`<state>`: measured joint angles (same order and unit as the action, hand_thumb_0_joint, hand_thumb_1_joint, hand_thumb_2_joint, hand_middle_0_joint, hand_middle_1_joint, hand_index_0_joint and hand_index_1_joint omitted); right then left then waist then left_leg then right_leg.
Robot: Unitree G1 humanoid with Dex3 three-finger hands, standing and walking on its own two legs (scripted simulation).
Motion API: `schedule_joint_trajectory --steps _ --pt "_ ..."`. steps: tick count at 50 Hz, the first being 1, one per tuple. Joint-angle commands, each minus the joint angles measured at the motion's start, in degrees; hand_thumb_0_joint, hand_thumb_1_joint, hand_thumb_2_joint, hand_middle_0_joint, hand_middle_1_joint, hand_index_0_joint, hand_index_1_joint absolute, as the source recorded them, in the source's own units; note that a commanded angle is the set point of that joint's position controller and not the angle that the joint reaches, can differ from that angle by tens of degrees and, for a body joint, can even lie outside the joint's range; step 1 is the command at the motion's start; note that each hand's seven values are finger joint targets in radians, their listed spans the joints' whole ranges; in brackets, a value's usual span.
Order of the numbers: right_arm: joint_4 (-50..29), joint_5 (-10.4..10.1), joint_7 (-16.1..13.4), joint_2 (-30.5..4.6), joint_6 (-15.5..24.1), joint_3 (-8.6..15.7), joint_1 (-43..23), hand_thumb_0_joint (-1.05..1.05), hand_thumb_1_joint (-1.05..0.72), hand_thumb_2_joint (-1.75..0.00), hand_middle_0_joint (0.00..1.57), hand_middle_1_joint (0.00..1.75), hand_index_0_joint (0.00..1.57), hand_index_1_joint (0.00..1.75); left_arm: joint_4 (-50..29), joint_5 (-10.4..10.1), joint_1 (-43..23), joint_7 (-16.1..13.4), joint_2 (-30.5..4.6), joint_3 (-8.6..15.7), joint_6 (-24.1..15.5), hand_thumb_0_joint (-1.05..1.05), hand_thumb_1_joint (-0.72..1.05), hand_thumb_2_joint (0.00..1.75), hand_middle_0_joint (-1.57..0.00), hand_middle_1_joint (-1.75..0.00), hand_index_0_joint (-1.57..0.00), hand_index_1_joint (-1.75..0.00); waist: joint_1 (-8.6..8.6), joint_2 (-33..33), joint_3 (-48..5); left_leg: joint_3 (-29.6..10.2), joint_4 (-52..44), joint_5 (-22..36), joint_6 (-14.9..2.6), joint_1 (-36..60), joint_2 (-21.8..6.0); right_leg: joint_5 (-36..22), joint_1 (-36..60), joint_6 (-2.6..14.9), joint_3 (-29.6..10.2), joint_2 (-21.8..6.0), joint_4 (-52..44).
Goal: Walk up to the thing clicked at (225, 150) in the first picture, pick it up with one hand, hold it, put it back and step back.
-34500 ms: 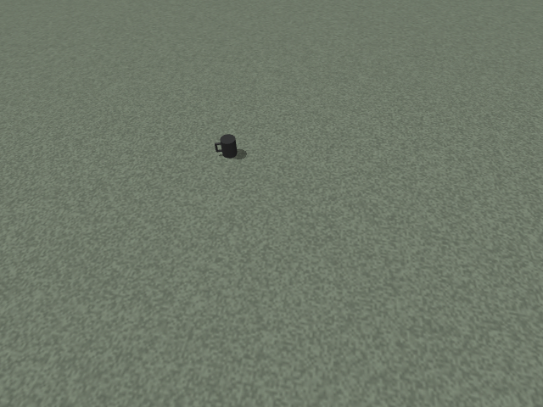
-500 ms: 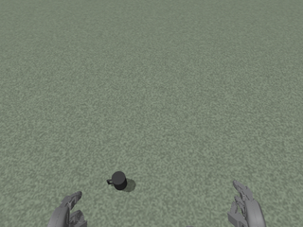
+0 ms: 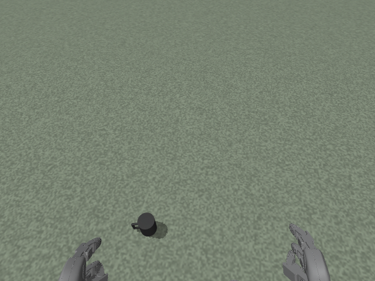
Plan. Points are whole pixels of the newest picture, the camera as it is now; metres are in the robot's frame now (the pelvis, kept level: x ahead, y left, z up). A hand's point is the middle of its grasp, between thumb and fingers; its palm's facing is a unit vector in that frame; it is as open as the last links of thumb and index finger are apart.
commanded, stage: home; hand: left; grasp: from above
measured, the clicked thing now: (144, 225) +0.50 +0.22 -0.66
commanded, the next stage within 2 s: stand in 0.14 s
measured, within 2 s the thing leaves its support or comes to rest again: neither
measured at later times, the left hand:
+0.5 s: hand out of the picture +0.12 +0.23 -0.10, palm faces +0.02 -0.94 -0.35, open 7.4 cm
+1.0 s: hand out of the picture +0.04 +0.23 -0.10, palm faces +0.03 -0.95 -0.33, open 7.4 cm
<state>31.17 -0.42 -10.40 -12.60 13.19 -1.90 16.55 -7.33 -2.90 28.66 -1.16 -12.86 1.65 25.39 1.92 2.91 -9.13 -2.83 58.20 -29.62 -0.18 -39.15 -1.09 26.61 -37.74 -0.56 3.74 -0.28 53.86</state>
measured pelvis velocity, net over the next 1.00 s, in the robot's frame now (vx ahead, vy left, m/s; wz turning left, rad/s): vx -0.01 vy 0.00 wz -0.01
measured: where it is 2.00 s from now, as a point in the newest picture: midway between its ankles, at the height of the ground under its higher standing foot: outside the picture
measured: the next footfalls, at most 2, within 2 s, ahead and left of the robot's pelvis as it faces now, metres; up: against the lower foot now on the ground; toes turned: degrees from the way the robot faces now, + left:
none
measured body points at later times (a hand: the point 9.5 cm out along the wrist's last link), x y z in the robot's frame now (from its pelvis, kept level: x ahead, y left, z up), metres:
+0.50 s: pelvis -0.01 +0.00 +0.03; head +0.02 +0.00 +0.48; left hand +0.11 +0.28 -0.07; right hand +0.11 -0.27 -0.09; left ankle -0.01 +0.11 -0.68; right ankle +0.00 -0.13 -0.68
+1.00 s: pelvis -0.01 +0.00 +0.06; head -0.02 +0.00 +0.51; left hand +0.04 +0.28 -0.07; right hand +0.05 -0.27 -0.08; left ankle -0.01 +0.11 -0.68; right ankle +0.00 -0.13 -0.68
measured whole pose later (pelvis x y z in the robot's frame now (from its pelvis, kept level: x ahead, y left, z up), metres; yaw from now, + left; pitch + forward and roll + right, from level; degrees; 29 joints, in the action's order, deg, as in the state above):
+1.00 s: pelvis -0.01 +0.00 +0.06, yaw -1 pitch -4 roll +0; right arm 62.0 2.0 -1.3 -15.8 0.3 1.9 10.0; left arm 62.1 2.1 10.2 -1.7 -15.5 2.0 0.4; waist -1.3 0.7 3.6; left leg 0.1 23.1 -12.4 -0.8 -6.6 1.3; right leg 11.8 -8.1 -1.3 1.2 -2.3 23.9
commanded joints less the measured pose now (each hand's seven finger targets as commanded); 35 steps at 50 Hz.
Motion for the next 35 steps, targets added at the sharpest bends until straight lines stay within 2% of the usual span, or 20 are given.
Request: schedule_joint_trajectory --steps 1,2,3,6,11,12,13,14,15,17,18,19,22,24,27,28,29,32,33,35 --pt "-8.7 -0.2 -0.5 -7.3 3.2 3.4 -3.2 0.00 -0.90 -0.90 0.20 0.30 0.20 0.30 -9.0 0.0 0.9 -0.2 -5.9 3.7 -2.5 0.00 0.90 0.90 -0.20 -0.30 -0.20 -0.30 0.29 0.5 -5.3 -0.7 -9.8 16.9 -0.06 4.9 0.6 -12.9 4.7 0.80 0.4 1.4 -7.1" --pt "-9.6 -0.2 -0.6 -7.2 3.3 3.3 -3.7 0.00 -0.90 -0.90 0.20 0.30 0.20 0.30 -12.8 0.0 -1.8 -0.4 -6.6 3.5 -2.9 0.00 0.90 0.90 -0.20 -0.30 -0.20 -0.30 0.13 0.4 -5.4 -0.2 -9.5 17.0 -0.26 4.9 0.7 -13.5 4.9 0.68 0.3 1.3 -7.5" --pt "-8.8 -0.1 -0.6 -7.2 3.2 3.4 -3.1 0.00 -0.90 -0.90 0.20 0.30 0.20 0.30 -9.6 0.0 0.1 -0.4 -6.0 3.8 -2.8 0.00 0.90 0.90 -0.20 -0.30 -0.20 -0.30 0.51 -0.7 -5.8 -0.2 -9.0 17.6 -0.35 5.0 0.8 -14.1 5.1 0.65 0.3 1.4 -7.6" --pt "-9.4 -0.1 -0.5 -7.1 3.3 3.3 -3.6 0.00 -0.90 -0.90 0.20 0.30 0.20 0.30 -12.0 0.0 -1.8 -0.4 -6.2 3.7 -2.9 0.00 0.90 0.90 -0.20 -0.30 -0.20 -0.30 0.30 -0.1 -5.5 -0.2 -9.3 17.3 -0.35 5.1 0.8 -14.0 4.9 0.66 0.3 1.3 -7.7" --pt "-9.0 -0.1 -0.5 -7.2 3.0 3.4 -3.2 0.00 -0.90 -0.90 0.20 0.30 0.20 0.30 -9.1 0.1 0.4 -0.3 -6.2 3.7 -2.5 0.00 0.90 0.90 -0.20 -0.30 -0.20 -0.30 0.46 -1.1 -5.3 0.3 -8.7 16.3 -0.66 4.3 1.2 -13.8 5.4 0.50 0.0 1.1 -8.2" --pt "4.8 7.3 2.9 -13.1 -3.2 5.3 -6.9 0.00 -0.90 -0.90 0.20 0.30 0.20 0.30 11.0 6.6 -17.7 -2.5 -10.9 3.6 -14.3 0.00 0.90 0.90 -0.20 -0.30 -0.20 -0.30 -3.74 -3.8 7.8 -1.2 -14.2 24.4 -2.58 6.4 -1.6 -13.9 13.1 3.67 -5.6 -3.3 -10.3" --pt "5.4 7.3 4.6 -13.1 -5.4 6.1 -6.8 0.00 -0.90 -0.90 0.20 0.30 0.20 0.30 19.1 6.8 -12.6 -2.2 -11.1 4.5 -18.0 0.00 0.90 0.90 -0.20 -0.30 -0.20 -0.30 -3.38 -4.8 3.0 -0.7 -14.8 26.8 -3.17 10.5 -1.5 -14.8 15.6 5.25 -7.3 -3.5 -10.8" --pt "4.6 7.3 5.6 -13.4 -6.4 6.0 -6.8 0.00 -0.90 -0.90 0.20 0.30 0.20 0.30 21.8 7.1 -11.6 -2.0 -11.4 4.4 -19.9 0.00 0.90 0.90 -0.20 -0.30 -0.20 -0.30 -3.25 -4.7 1.8 -0.9 -14.6 29.2 -3.38 13.7 -1.5 -17.3 15.2 5.53 -7.3 -3.5 -10.6" --pt "4.4 7.5 6.3 -13.6 -7.0 6.0 -5.6 0.00 -0.90 -0.90 0.20 0.30 0.20 0.30 23.3 6.9 -12.9 -1.7 -11.8 4.0 -20.9 0.00 0.90 0.90 -0.20 -0.30 -0.20 -0.30 -2.09 -2.3 1.9 -2.5 -15.9 26.7 -3.49 13.6 -1.8 -16.9 14.8 4.86 -7.1 -3.1 -11.1" --pt "6.9 4.7 8.1 -12.1 -7.4 6.0 -6.3 0.00 -0.90 -0.90 0.20 0.30 0.20 0.30 28.0 6.4 -14.9 -1.4 -12.1 3.5 -22.6 0.00 0.90 0.90 -0.20 -0.30 -0.20 -0.30 -3.13 -0.8 0.4 -2.4 -19.0 23.4 -3.68 16.2 -1.3 -17.6 19.0 3.86 -7.1 -4.3 -11.8" --pt "7.6 4.0 8.6 -11.9 -7.7 6.3 -7.4 0.00 -0.90 -0.90 0.20 0.30 0.20 0.30 30.3 6.1 -14.7 -1.3 -11.9 3.6 -22.8 0.00 0.90 0.90 -0.20 -0.30 -0.20 -0.30 -3.88 -3.9 0.9 -1.5 -19.0 22.4 -3.21 17.0 -0.9 -17.5 19.0 3.99 -7.7 -4.6 -13.3" --pt "7.9 3.7 8.8 -12.2 -7.9 6.4 -7.9 0.00 -0.90 -0.90 0.20 0.30 0.20 0.30 32.5 5.8 -15.6 -1.2 -11.9 3.9 -23.1 0.00 0.90 0.90 -0.20 -0.30 -0.20 -0.30 -3.67 -4.9 0.2 -1.4 -19.1 22.7 -2.92 18.2 -0.9 -17.6 19.1 3.82 -7.8 -4.8 -14.1" --pt "11.0 3.6 9.3 -11.5 -8.9 6.7 -8.6 0.00 -0.90 -0.90 0.20 0.30 0.20 0.30 39.1 5.6 -18.1 -1.3 -12.1 3.6 -24.3 0.00 0.90 0.90 -0.20 -0.30 -0.20 -0.30 -3.43 -5.0 2.4 -1.5 -21.7 17.3 -2.66 19.4 -0.7 -13.9 19.6 3.24 -8.6 -5.8 -18.5" --pt "12.7 4.0 9.3 -11.9 -9.3 6.8 -8.5 0.00 -0.90 -0.90 0.20 0.30 0.20 0.30 42.5 5.6 -18.6 -1.2 -11.7 3.6 -24.9 0.00 0.90 0.90 -0.20 -0.30 -0.20 -0.30 -3.33 -1.9 3.1 -2.8 -24.8 16.3 -3.14 21.5 -1.8 -13.5 19.2 2.65 -7.7 -5.1 -19.3" --pt "14.8 3.8 9.2 -12.1 -9.9 6.9 -8.6 0.00 -0.90 -0.90 0.20 0.30 0.20 0.30 47.3 5.6 -19.1 -1.2 -11.7 3.5 -25.6 0.00 0.90 0.90 -0.20 -0.30 -0.20 -0.30 -3.21 -2.0 4.9 -3.7 -27.8 17.8 -2.94 21.8 -2.5 -16.0 22.3 2.29 -6.9 -4.9 -21.2" --pt "15.7 3.7 9.1 -12.3 -10.0 6.9 -8.4 0.00 -0.90 -0.90 0.20 0.30 0.20 0.30 48.8 5.5 -18.9 -1.2 -11.8 3.5 -25.9 0.00 0.90 0.90 -0.20 -0.30 -0.20 -0.30 -3.16 -2.6 4.8 -3.4 -27.9 20.5 -2.69 23.3 -2.4 -18.5 23.3 2.29 -7.1 -5.2 -22.1" --pt "16.8 3.5 9.0 -12.3 -10.4 6.9 -8.3 0.00 -0.90 -0.90 0.20 0.30 0.20 0.30 50.6 5.6 -18.5 -1.2 -12.1 3.3 -26.0 0.00 0.90 0.90 -0.20 -0.30 -0.20 -0.30 -3.15 -3.5 7.3 -3.2 -28.6 19.2 -2.40 22.4 -2.2 -17.4 23.2 2.45 -7.6 -5.5 -24.3" --pt "19.2 3.2 8.6 -12.6 -10.9 7.0 -7.4 0.00 -0.90 -0.90 0.20 0.30 0.20 0.30 54.5 5.2 -18.2 -1.4 -12.5 3.2 -26.4 0.00 0.90 0.90 -0.20 -0.30 -0.20 -0.30 -2.68 -4.6 6.7 -2.5 -29.8 23.2 -2.00 27.0 -2.3 -21.6 24.9 2.57 -8.1 -6.3 -26.4" --pt "20.3 3.0 8.5 -12.9 -10.9 6.8 -6.6 0.00 -0.90 -0.90 0.20 0.30 0.20 0.30 55.6 4.9 -18.8 -1.4 -12.4 3.1 -26.4 0.00 0.90 0.90 -0.20 -0.30 -0.20 -0.30 -2.39 -3.7 6.9 -2.8 -31.3 23.6 -1.95 27.3 -2.7 -21.9 25.9 2.40 -7.9 -6.1 -26.9" --pt "21.6 2.9 8.5 -13.4 -11.1 6.7 -7.3 0.00 -0.90 -0.90 0.20 0.30 0.20 0.30 57.7 4.7 -19.0 -1.4 -12.3 2.9 -26.1 0.00 0.90 0.90 -0.20 -0.30 -0.20 -0.30 -2.76 -2.0 9.3 -4.0 -34.8 19.9 -1.99 25.7 -3.3 -18.1 27.0 1.97 -7.3 -5.5 -28.5"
